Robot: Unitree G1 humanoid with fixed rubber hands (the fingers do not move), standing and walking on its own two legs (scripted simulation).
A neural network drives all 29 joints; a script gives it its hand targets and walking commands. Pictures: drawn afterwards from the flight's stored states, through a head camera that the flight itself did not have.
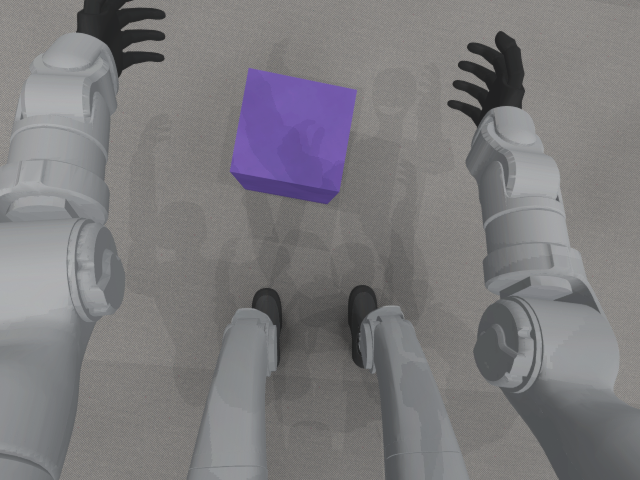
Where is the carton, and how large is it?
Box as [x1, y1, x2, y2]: [230, 68, 356, 203]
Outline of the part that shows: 249,68 230,167 231,173 246,189 327,203 339,190 356,90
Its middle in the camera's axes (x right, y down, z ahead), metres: -0.05 -0.20 +0.86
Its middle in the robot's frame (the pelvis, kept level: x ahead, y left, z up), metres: +0.56 +0.02 -0.54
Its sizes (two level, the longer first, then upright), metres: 0.210 0.200 0.250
